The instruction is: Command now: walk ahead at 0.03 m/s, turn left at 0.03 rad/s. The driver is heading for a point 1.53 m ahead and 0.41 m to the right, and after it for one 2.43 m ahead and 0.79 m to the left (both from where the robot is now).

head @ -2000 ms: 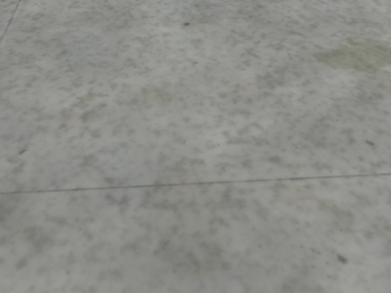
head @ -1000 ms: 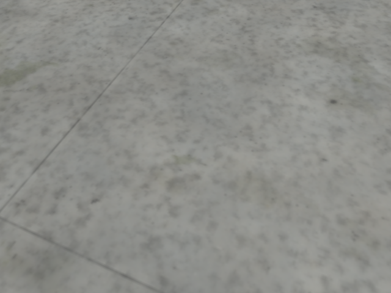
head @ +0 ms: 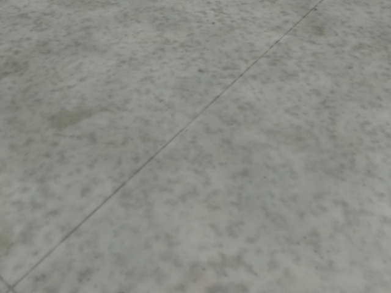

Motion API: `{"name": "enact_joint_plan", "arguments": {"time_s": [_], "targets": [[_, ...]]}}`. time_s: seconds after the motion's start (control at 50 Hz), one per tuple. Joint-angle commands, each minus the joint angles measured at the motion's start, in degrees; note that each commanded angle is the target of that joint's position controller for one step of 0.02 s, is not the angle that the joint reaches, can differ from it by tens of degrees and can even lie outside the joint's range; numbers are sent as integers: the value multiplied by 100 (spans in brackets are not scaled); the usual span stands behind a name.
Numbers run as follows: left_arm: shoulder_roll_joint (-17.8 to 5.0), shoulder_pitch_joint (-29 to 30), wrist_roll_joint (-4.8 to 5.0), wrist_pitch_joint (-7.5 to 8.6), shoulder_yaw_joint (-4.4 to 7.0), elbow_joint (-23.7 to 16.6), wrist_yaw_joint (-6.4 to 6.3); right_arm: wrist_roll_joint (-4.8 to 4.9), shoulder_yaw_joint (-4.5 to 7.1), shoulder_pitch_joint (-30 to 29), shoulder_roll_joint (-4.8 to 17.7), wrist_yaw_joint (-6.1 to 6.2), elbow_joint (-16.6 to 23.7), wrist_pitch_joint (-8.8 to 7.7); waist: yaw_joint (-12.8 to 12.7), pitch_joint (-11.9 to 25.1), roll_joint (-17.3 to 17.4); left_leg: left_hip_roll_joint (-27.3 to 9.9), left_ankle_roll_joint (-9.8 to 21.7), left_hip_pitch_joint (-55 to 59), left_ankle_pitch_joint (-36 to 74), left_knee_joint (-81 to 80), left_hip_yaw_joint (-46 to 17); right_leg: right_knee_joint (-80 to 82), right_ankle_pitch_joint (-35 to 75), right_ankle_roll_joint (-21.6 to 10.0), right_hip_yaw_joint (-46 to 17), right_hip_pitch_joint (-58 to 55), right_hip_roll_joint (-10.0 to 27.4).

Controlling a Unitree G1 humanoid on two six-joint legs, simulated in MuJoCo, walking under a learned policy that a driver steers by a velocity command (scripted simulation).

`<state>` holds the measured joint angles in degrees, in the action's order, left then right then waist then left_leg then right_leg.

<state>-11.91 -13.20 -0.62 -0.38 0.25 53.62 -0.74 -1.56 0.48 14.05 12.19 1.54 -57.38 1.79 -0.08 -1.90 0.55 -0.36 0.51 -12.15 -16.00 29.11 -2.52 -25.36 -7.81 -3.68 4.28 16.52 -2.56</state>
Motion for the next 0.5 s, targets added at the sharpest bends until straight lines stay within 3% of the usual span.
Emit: {"name": "enact_joint_plan", "arguments": {"time_s": [0.02,0.04,0.08,0.22,0.5], "targets": [[-547,-101,72,-6,144,-163,15,57,73,300,624,35,-48,-142,-107,-359,410,-566,333,-476,-651,-1214,-813,947,-1285,149,-880,49,617],[-519,-157,53,2,139,-71,25,82,26,210,485,33,-78,-207,-171,-276,482,-597,276,-833,-805,-1465,-860,694,-693,153,-822,-607,602],[-528,-325,18,39,142,100,21,112,29,126,516,51,-139,-289,-254,-109,430,-509,177,-797,-478,-1539,-733,576,-241,112,-836,-1029,671],[-426,-319,11,87,92,467,-32,106,9,440,373,73,-417,-290,-81,-133,7,-442,276,-80,370,-1295,-527,695,-42,139,-860,-642,733],[-266,-564,12,62,33,977,-126,118,-43,556,189,111,-713,-292,-68,-150,-26,-428,299,182,973,-1222,-408,566,408,170,-840,-742,774]]}}
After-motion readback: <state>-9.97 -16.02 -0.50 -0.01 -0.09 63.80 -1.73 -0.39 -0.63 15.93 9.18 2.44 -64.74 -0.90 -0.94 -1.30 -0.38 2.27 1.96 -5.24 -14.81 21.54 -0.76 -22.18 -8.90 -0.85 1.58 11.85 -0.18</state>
